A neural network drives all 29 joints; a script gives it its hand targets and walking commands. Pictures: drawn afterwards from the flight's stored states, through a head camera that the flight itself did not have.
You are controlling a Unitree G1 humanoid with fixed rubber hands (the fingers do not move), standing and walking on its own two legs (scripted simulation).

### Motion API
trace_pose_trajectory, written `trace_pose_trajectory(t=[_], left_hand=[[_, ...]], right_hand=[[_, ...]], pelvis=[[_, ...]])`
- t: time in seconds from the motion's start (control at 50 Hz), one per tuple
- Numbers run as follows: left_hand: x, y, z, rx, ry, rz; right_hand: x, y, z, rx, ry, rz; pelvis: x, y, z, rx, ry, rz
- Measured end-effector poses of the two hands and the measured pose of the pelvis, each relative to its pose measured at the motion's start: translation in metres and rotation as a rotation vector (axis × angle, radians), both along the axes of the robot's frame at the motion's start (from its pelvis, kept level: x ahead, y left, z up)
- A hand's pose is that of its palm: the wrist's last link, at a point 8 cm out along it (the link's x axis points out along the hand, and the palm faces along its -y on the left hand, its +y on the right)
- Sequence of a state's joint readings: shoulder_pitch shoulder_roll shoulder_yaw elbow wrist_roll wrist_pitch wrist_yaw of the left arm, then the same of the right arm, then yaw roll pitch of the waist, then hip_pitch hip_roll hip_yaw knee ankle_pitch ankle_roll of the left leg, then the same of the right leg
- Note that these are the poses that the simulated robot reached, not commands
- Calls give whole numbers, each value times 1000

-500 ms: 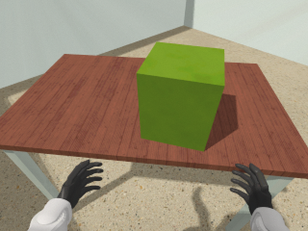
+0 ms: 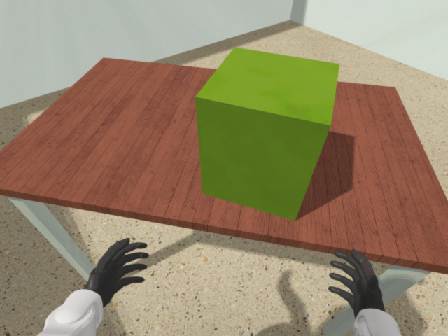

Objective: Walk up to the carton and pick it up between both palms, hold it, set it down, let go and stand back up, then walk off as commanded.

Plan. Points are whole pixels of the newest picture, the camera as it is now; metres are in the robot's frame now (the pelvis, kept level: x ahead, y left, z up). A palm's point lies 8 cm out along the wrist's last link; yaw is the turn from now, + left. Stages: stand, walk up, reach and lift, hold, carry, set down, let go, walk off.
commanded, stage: set down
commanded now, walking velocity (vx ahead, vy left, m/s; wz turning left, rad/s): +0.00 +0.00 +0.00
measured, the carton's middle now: (264, 134) +0.49 -0.01 +0.11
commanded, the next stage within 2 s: let go in 0.74 s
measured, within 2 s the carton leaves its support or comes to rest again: neither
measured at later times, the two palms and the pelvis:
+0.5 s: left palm (101, 280) +0.21 +0.27 -0.02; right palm (343, 309) +0.20 -0.15 -0.01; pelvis +0.04 +0.05 +0.00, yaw -2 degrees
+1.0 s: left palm (115, 304) +0.18 +0.24 -0.05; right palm (351, 332) +0.18 -0.17 -0.05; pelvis +0.03 +0.04 +0.00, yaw -3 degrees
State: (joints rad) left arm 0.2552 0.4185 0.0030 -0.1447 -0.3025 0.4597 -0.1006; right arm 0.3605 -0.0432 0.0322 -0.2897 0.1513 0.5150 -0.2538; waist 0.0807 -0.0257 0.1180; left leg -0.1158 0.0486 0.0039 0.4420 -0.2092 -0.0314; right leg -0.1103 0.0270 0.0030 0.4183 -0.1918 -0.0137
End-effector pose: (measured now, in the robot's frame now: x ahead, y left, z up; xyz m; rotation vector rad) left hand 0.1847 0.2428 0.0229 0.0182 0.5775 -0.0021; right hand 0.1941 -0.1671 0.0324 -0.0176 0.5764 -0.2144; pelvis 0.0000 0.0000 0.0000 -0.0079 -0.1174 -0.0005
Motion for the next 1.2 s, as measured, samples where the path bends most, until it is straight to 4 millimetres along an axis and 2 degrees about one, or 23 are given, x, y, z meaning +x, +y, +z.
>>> trace_pose_trajectory(t=[0.22, 0.38, 0.58, 0.68, 0.86, 1.2], left_hand=[[15, 15, -10, 19, 37, 17], [22, 23, -28, 18, 87, 13], [22, 25, -51, 49, 143, 17], [18, 24, -53, 71, 149, 32], [12, 14, -55, 86, 156, 45], [-21, -27, -95, 105, 279, 31]], right_hand=[[6, 13, -11, 3, 11, 9], [6, 20, -26, -11, 39, 19], [0, 19, -48, -35, 65, 28], [-5, 17, -58, -29, 67, 39], [-8, 6, -74, -31, 62, 76], [-29, -28, -104, -64, 156, 120]], pelvis=[[20, 18, 3, -8, 28, -5], [32, 38, 4, -17, 36, -25], [41, 55, 4, -26, 55, -48], [45, 59, 4, -29, 56, -51], [40, 54, 3, -20, 29, -50], [6, 15, 1, 11, 1, -29]])
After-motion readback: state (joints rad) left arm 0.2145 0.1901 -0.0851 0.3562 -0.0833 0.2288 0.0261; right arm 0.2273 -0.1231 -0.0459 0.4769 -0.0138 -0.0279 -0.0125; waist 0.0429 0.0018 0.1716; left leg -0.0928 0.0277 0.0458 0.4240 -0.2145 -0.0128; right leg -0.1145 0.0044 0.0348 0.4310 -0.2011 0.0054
